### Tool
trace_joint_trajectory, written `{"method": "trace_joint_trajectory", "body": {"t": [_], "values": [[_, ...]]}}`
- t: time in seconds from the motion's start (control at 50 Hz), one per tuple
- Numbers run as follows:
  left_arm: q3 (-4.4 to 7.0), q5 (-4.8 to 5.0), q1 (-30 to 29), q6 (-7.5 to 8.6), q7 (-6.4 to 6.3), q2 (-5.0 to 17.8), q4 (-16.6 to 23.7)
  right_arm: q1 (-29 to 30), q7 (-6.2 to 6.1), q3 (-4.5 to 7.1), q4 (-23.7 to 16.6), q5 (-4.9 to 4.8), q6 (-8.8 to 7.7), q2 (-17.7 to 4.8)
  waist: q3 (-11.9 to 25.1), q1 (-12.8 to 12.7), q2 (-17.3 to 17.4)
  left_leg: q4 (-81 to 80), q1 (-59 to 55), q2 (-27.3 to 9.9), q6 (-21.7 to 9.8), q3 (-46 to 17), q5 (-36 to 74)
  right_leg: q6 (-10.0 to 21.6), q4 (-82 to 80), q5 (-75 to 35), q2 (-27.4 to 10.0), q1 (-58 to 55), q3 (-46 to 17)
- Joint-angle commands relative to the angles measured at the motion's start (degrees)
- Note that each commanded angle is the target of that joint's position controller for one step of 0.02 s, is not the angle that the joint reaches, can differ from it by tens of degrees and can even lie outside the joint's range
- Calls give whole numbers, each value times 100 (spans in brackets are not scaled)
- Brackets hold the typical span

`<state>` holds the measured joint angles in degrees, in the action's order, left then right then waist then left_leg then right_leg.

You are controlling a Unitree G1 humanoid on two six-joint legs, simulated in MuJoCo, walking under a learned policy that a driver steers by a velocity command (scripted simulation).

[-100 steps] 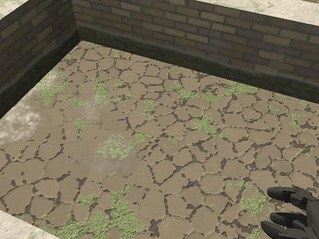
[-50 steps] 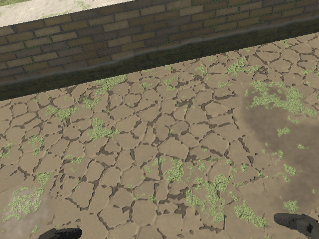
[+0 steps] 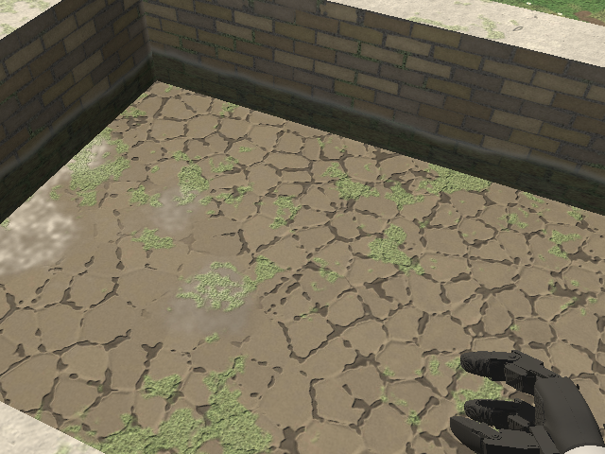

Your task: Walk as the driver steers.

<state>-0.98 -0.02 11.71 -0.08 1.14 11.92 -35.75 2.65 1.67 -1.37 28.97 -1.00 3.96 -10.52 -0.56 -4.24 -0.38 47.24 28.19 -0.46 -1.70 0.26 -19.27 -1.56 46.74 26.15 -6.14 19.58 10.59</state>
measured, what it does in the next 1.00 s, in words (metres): lifts its left foot, turning right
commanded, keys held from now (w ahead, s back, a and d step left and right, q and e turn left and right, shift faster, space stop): w+e+shift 0.72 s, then shift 0.28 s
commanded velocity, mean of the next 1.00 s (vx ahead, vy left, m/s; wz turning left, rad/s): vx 0.88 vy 0.00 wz -0.64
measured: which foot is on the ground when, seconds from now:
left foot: down 0.00-0.84, up 0.86-1.00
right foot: down 0.00-1.00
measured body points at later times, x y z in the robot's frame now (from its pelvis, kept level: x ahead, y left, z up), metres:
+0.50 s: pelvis +0.02 +0.02 +0.01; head +0.03 +0.01 +0.46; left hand +0.29 +0.15 -0.05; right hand +0.15 -0.25 -0.07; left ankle +0.07 +0.10 -0.70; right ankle +0.00 -0.09 -0.70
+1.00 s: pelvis -0.03 +0.00 +0.00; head -0.04 -0.03 +0.45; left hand +0.24 +0.10 -0.08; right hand +0.01 -0.32 -0.08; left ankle +0.04 +0.11 -0.59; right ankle +0.01 -0.09 -0.70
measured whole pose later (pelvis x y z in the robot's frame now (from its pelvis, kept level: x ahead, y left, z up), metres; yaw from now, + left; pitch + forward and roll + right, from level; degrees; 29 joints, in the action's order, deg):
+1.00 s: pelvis -0.03 +0.00 +0.00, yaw -37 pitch +1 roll +3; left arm 0.9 -0.4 12.3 -3.9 -3.0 10.7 -33.4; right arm -3.7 -2.0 2.2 33.4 0.9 5.4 -12.2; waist 1.4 -1.4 1.8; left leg 83.3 39.0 0.4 6.3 0.9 -24.8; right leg 6.0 45.9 15.8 4.7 31.0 -0.2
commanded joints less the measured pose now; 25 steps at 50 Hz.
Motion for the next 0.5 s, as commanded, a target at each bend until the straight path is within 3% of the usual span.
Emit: {"method": "trace_joint_trajectory", "body": {"t": [0.02,0.06,0.1,0.12,0.16,0.18,0.2,0.22,0.26,0.32,0.38,0.42,0.44,0.5], "values": [[159,135,-1154,79,-49,459,939,-24,-130,320,-448,85,-175,-1127,903,857,1661,-2518,-1657,-1327,-617,-1791,150,-90,600,283,484,1316,-661],[168,116,-964,67,-111,349,860,1,-248,260,-402,161,-352,-889,992,673,1080,-2284,-1453,-1370,-525,-1477,579,7,700,121,426,965,-1015],[144,31,-781,60,-139,124,793,148,-285,195,-365,193,-505,-588,1001,496,597,-2141,-1142,-1368,-346,-1124,746,156,488,-81,368,401,-1058],[126,18,-754,33,-117,4,761,251,-297,158,-366,186,-529,-477,976,435,489,-2047,-1024,-1292,-219,-939,734,223,166,-283,389,90,-988],[73,15,-491,-6,-41,-207,635,589,-289,146,-419,72,-520,-385,893,194,286,-1819,-563,-983,84,-390,221,358,-866,-1335,485,-876,-743],[117,-12,-439,-45,-7,-75,578,509,-293,132,-454,67,-494,-239,739,304,-129,-1436,-487,-629,257,-3,256,432,-1021,-1708,485,-990,-891],[173,76,-755,-116,-50,130,663,231,-329,53,-430,152,-436,24,527,477,-962,-1193,-576,-188,548,395,822,629,-1070,-2141,459,-744,-1367],[181,152,-933,-162,-83,134,804,227,-330,63,-471,172,-408,-27,396,363,-1020,-1029,-813,-96,633,441,889,686,-1327,-1910,416,-221,-1762],[155,157,-1121,-193,-104,119,924,295,-293,148,-484,157,-415,-168,345,370,-626,-943,-1281,-81,635,473,1054,683,-1472,-1966,432,188,-1971],[198,201,-1204,-214,-100,109,938,-35,-252,220,-364,226,-428,-233,655,449,110,-1115,-1975,-292,527,580,1459,608,-1078,-2055,701,321,-1694],[231,222,-1239,-216,-70,74,939,-208,-289,317,-244,212,-337,-371,661,438,432,-1349,-2192,-614,406,691,1130,595,-841,-1842,800,465,-1434],[247,238,-1215,-229,-44,69,902,-196,-307,370,-213,184,-268,-427,558,373,445,-1417,-2158,-739,370,809,791,635,-809,-1834,806,544,-1370],[225,206,-1028,-233,-58,20,845,-298,-307,375,-154,217,-232,-443,441,323,488,-1393,-1961,-751,397,964,1011,684,-789,-2053,768,496,-1417],[269,250,-800,-263,-38,134,716,-221,-299,398,-201,182,-175,-367,444,168,8,-955,-1761,-489,462,1263,680,822,-774,-2984,817,429,-1741]]}}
